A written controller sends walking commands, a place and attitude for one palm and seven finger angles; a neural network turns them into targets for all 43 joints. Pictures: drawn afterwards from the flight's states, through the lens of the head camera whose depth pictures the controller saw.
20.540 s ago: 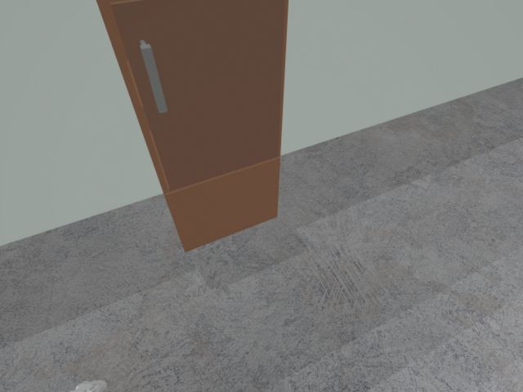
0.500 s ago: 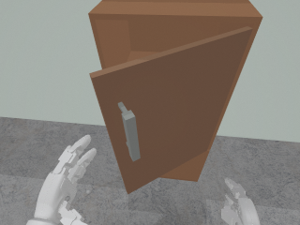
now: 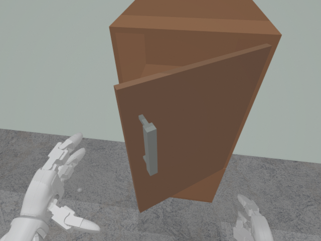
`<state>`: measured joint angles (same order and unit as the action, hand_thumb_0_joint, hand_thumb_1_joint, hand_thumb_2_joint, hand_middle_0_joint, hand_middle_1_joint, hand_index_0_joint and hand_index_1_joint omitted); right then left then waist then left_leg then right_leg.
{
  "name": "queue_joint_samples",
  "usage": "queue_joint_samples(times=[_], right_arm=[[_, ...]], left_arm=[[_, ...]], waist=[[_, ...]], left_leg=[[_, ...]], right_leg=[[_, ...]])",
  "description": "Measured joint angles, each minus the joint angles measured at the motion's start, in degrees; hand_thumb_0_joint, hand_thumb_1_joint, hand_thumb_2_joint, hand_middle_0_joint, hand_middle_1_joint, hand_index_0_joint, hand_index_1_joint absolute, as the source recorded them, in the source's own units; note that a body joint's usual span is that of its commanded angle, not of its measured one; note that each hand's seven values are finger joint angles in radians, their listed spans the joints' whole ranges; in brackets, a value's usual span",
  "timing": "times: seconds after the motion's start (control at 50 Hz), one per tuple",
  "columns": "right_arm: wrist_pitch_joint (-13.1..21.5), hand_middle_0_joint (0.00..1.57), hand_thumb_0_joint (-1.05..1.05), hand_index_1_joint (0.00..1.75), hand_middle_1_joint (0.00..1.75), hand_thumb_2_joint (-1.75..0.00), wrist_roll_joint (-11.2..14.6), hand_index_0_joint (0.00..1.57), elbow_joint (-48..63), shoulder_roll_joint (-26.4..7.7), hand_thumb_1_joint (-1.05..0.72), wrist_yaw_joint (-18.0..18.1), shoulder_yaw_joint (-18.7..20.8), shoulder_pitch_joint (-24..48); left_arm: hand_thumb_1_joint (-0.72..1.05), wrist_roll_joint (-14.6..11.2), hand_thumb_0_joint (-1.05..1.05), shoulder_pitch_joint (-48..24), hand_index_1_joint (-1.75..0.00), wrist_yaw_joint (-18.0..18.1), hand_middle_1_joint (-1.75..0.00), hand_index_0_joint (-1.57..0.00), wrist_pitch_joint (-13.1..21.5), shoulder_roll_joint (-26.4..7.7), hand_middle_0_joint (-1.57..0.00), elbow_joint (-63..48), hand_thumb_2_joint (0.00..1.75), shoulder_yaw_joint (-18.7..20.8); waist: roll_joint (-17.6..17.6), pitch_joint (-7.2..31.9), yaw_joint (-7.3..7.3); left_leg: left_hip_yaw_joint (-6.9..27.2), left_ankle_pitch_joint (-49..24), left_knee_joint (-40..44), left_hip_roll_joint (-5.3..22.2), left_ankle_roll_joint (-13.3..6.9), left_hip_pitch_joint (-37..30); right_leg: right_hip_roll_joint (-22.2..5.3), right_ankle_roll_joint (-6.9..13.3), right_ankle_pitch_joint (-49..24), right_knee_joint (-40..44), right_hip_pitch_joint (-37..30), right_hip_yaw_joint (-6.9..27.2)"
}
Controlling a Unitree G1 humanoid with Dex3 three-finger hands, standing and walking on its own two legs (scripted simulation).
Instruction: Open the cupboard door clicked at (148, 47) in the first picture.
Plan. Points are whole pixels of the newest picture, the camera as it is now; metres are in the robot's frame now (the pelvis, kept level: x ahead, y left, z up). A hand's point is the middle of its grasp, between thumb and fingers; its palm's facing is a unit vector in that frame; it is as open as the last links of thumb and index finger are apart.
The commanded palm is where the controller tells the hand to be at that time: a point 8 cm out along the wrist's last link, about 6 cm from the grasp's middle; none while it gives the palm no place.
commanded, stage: draw the hand back to the body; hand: left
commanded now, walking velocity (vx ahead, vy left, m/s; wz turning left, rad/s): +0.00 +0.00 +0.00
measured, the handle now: (147, 146) +0.32 +0.07 +0.10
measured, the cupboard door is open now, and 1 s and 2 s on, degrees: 36 36 36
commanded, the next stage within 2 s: step back with the hand held close in 1.02 s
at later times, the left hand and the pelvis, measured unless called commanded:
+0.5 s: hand (54, 160) +0.22 +0.24 +0.16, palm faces +0.37 -0.84 -0.39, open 10.7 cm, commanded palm +0.17 +0.28 +0.19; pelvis +0.03 +0.00 +0.02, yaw -1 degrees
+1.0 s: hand (56, 150) +0.23 +0.23 +0.18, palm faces +0.40 -0.82 -0.41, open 7.5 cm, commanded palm +0.18 +0.28 +0.19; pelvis +0.03 -0.02 +0.03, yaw -2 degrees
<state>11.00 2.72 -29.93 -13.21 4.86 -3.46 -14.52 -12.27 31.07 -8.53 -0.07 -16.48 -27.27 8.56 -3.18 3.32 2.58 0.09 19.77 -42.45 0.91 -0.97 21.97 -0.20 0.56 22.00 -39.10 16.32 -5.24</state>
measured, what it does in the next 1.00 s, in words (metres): stands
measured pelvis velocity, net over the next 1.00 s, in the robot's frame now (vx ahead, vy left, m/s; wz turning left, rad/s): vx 0.03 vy -0.02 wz -0.03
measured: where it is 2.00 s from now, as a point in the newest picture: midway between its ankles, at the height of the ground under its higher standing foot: outside the picture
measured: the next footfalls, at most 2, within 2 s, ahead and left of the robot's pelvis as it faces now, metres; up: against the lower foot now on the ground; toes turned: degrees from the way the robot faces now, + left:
none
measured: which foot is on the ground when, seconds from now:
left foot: down 0.00-1.00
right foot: down 0.00-1.00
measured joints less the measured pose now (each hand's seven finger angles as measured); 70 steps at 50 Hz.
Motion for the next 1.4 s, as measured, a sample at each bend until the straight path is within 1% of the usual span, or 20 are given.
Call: queue_joint_samples(times=[0.02, 0.06, 0.1, 0.16, 0.26, 0.44, 0.68, 0.74, 0.8, 0.92, 1.18, 1.24, 1.28, 1.36, 1.4], right_arm=[[-0.2, 0.21, 0.02, 0.3, 0.3, -0.9, -0.3, 0.21, -0.2, 0.1, -0.9, 0.4, -0.1, 0.3], [-0.8, 0.21, 0.02, 0.3, 0.3, -0.9, -0.8, 0.21, -0.5, 0.3, -0.91, 0.8, -0.1, 0.7], [-1.2, 0.2, 0.02, 0.3, 0.3, -0.9, -1.3, 0.21, -0.9, 0.4, -0.91, 0.9, 0.0, 1.0], [-1.7, 0.2, 0.02, 0.3, 0.3, -0.9, -1.8, 0.21, -1.9, 0.4, -0.91, 0.8, 0.1, 1.4], [-2.7, 0.21, 0.02, 0.3, 0.3, -0.9, -2.3, 0.21, -3.7, 0.3, -0.91, 0.5, 0.3, 2.4], [-4.5, 0.21, 0.02, 0.3, 0.3, -0.9, -2.6, 0.21, -5.1, 0.4, -0.91, -0.3, 0.9, 3.6], [-6.5, 0.21, 0.02, 0.3, 0.3, -0.9, -2.4, 0.21, -5.5, 0.0, -0.91, -0.7, 1.9, 4.5], [-7.0, 0.2, 0.02, 0.3, 0.3, -0.9, -2.4, 0.21, -5.6, -0.2, -0.91, -0.8, 2.1, 4.6], [-7.2, 0.2, 0.02, 0.3, 0.3, -0.9, -2.4, 0.21, -5.5, -0.3, -0.91, -0.9, 2.3, 4.5], [-7.1, 0.2, 0.02, 0.3, 0.3, -0.9, -2.3, 0.21, -5.8, -0.4, -0.91, -0.7, 2.6, 4.1], [-7.3, 0.2, 0.02, 0.3, 0.3, -0.9, -1.9, 0.21, -5.7, -0.2, -0.91, -0.5, 2.7, 3.9], [-8.5, 0.2, 0.02, 0.3, 0.3, -0.9, -1.8, 0.21, -4.8, -0.3, -0.91, -0.9, 2.5, 4.5], [-9.6, 0.21, 0.02, 0.3, 0.3, -0.9, -1.8, 0.21, -4.1, -0.3, -0.91, -1.1, 2.7, 5.1], [-11.2, 0.21, 0.02, 0.3, 0.3, -0.9, -1.6, 0.21, -2.4, -0.7, -0.91, -0.8, 3.5, 5.4], [-11.8, 0.21, 0.02, 0.3, 0.3, -0.9, -1.5, 0.21, -2.0, -0.7, -0.91, -0.4, 3.9, 5.5]], left_arm=[[-0.41, 1.8, -0.01, 0.3, -0.3, 2.6, -0.3, -0.16, 0.1, -0.4, -0.15, -0.4, 0.34, 0.0], [-0.37, 4.6, -0.01, 1.2, -0.3, 7.1, -0.3, -0.16, 0.3, -0.6, -0.16, -0.9, 0.36, -0.1], [-0.31, 6.5, -0.01, 1.9, -0.3, 10.1, -0.3, -0.16, 0.7, -0.5, -0.16, -1.1, 0.38, -0.1], [-0.22, 8.1, -0.01, 2.5, -0.3, 12.7, -0.3, -0.17, 1.4, -0.5, -0.16, -1.0, 0.42, -0.1], [-0.06, 9.3, 0.0, 1.8, -0.3, 14.5, -0.3, -0.17, 2.3, -1.0, -0.17, 0.4, 0.49, 0.9], [0.25, 9.4, 0.0, -0.3, -0.3, 15.1, -0.3, -0.19, 2.9, -1.9, -0.18, 1.7, 0.62, 4.9], [0.67, 8.6, 0.01, -4.1, -0.3, 15.1, -0.3, -0.2, 3.1, -3.4, -0.2, 3.6, 0.8, 9.9], [0.75, 8.5, 0.01, -4.7, -0.3, 15.1, -0.3, -0.21, 3.2, -3.2, -0.2, 4.2, 0.84, 10.4], [0.81, 8.4, 0.01, -4.5, -0.3, 14.8, -0.3, -0.21, 3.1, -2.8, -0.2, 4.5, 0.86, 10.1], [0.87, 8.5, 0.02, -3.7, -0.3, 14.5, -0.3, -0.21, 3.1, -2.7, -0.21, 4.2, 0.89, 9.1], [0.89, 8.3, 0.02, -4.7, -0.3, 14.2, -0.3, -0.21, 4.1, -3.1, -0.21, 5.4, 0.9, 10.1], [0.89, 8.6, 0.02, -5.2, -0.3, 14.0, -0.3, -0.21, 6.3, -4.2, -0.21, 5.8, 0.9, 12.3], [0.89, 8.8, 0.02, -4.0, -0.3, 14.0, -0.3, -0.21, 6.6, -4.5, -0.21, 5.1, 0.9, 13.0], [0.89, 9.1, 0.02, -0.7, -0.3, 14.1, -0.3, -0.21, 6.1, -4.8, -0.21, 2.7, 0.9, 11.9], [0.89, 9.2, 0.02, 0.5, -0.3, 14.2, -0.3, -0.21, 5.8, -5.5, -0.21, 1.5, 0.9, 11.4]], waist=[[0.0, -0.4, -0.01], [0.1, -1.3, -0.09], [0.1, -2.0, -0.01], [0.2, -2.9, 0.31], [0.1, -4.2, 0.88], [0.0, -4.5, 1.25], [-0.3, -4.4, 1.48], [-0.4, -4.4, 1.36], [-0.4, -4.5, 1.25], [-0.3, -4.5, 1.16], [-0.8, -4.8, 0.96], [-0.9, -4.7, -0.03], [-0.7, -4.8, -0.71], [0.0, -5.3, -1.49], [0.5, -5.6, -1.75]], left_leg=[[-0.1, -0.4, 1.0, 0.1, 0.0, -1.0], [-0.4, -1.2, 3.1, 0.2, 0.1, -2.8], [-0.7, -2.1, 5.3, 0.1, 0.0, -4.6], [-1.1, -3.3, 8.4, -0.2, -0.1, -7.0], [-1.5, -4.8, 12.4, -0.7, -0.3, -10.3], [-2.1, -5.6, 16.3, -1.0, -0.2, -13.9], [-2.2, -5.6, 17.9, -0.6, 0.4, -15.6], [-2.2, -5.7, 18.3, -0.5, 0.5, -15.8], [-2.2, -5.8, 18.5, -0.3, 0.7, -15.8], [-2.2, -5.8, 18.4, 0.1, 1.0, -15.8], [-1.9, -6.3, 18.2, 0.7, 1.3, -15.5], [-1.3, -6.2, 16.7, 1.1, 1.3, -12.9], [-1.5, -6.3, 16.1, 1.2, 1.2, -11.4], [-2.5, -6.9, 15.7, 0.9, 0.8, -9.3], [-2.9, -7.2, 15.4, 0.7, 0.5, -8.5]], right_leg=[[0.1, 0.0, -0.5, 1.1, -0.9, 0.1], [0.3, 0.0, -1.6, 3.4, -2.8, 0.4], [0.3, 0.0, -2.6, 5.6, -4.4, 0.7], [0.0, -0.2, -3.7, 8.3, -6.6, 1.0], [-0.3, -0.4, -5.0, 11.7, -9.5, 1.4], [-0.5, -0.4, -5.6, 15.0, -12.6, 2.0], [0.0, 0.1, -5.5, 16.4, -14.1, 2.1], [0.1, 0.2, -5.6, 16.6, -14.1, 2.1], [0.2, 0.4, -5.7, 16.7, -14.1, 2.2], [0.7, 0.7, -5.8, 16.8, -14.1, 2.2], [1.3, 1.1, -6.4, 17.2, -14.2, 1.9], [1.7, 1.1, -7.0, 17.2, -12.4, 1.4], [1.8, 0.9, -7.4, 16.7, -10.8, 1.6], [1.3, 0.4, -7.6, 15.1, -7.9, 2.5], [1.1, 0.2, -7.8, 14.2, -6.7, 2.9]])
